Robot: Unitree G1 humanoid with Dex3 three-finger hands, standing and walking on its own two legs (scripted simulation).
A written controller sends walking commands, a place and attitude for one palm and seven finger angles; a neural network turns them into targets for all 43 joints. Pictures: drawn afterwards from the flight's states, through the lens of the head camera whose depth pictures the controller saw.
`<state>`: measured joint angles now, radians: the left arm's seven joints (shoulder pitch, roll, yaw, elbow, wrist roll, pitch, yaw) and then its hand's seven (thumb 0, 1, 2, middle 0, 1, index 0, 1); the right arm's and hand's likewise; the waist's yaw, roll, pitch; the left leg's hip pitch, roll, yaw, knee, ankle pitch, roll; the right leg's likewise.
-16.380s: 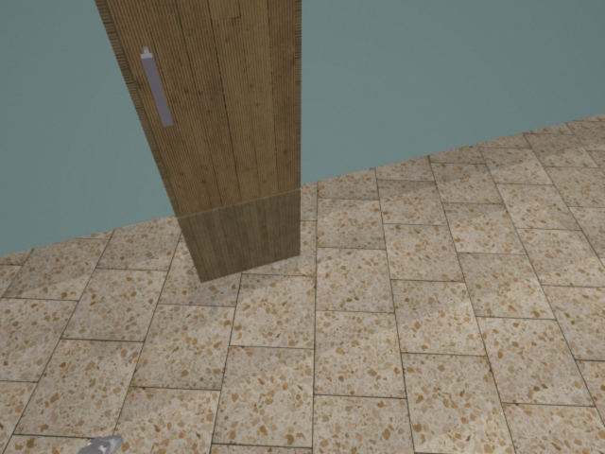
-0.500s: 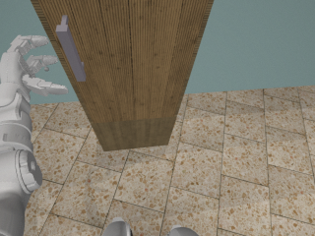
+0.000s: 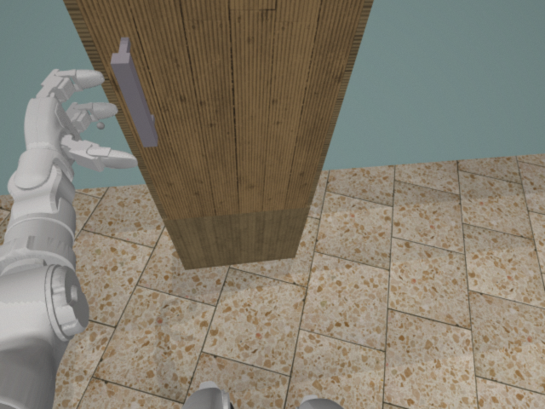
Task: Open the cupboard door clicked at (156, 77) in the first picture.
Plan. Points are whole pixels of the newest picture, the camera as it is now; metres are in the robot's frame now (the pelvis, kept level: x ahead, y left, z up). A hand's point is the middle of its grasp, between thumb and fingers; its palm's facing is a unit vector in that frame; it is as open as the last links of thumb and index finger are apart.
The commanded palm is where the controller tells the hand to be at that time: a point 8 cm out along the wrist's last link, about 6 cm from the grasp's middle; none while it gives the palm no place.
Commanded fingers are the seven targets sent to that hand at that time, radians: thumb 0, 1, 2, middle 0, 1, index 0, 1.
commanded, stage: move the hooked fingers beside the handle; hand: left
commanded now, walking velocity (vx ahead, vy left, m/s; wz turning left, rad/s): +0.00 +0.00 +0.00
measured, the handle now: (138, 96) +0.56 +0.17 +0.11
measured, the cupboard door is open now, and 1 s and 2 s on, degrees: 0 0 0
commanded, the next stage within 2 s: slide the fingers in behind the handle in 0.16 s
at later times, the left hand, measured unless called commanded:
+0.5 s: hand (115, 122) +0.50 +0.19 +0.11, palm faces +0.05 -1.00 +0.01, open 14.0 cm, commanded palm +0.47 +0.24 +0.11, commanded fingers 0.00 -0.50 0.30 -0.30 -1.20 -0.30 -1.20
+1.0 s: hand (131, 123) +0.50 +0.17 +0.11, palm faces +0.07 -1.00 +0.01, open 14.0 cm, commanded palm +0.47 +0.21 +0.11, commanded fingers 0.00 -0.50 0.30 -0.30 -1.20 -0.30 -1.20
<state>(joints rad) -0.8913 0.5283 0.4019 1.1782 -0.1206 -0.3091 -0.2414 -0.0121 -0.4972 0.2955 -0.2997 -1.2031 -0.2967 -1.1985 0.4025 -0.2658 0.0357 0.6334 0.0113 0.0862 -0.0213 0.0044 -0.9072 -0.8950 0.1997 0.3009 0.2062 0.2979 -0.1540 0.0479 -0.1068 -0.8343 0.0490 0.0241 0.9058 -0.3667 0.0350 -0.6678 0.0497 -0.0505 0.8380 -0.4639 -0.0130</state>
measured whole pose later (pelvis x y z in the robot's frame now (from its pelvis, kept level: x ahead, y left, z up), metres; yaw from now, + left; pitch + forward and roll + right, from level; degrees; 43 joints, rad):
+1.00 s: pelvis +0.00 -0.02 +0.00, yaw +0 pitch +17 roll -3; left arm -0.90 0.46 0.36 1.15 -0.12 -0.32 -0.17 -0.01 -0.50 0.30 -0.30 -1.20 -0.30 -1.20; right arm 0.40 -0.27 0.01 0.64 0.00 0.07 -0.01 0.00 -0.91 -0.90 0.20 0.30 0.21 0.30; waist -0.15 0.04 -0.11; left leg -0.83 0.05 0.01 0.90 -0.36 0.01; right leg -0.67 0.06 -0.06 0.85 -0.47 -0.03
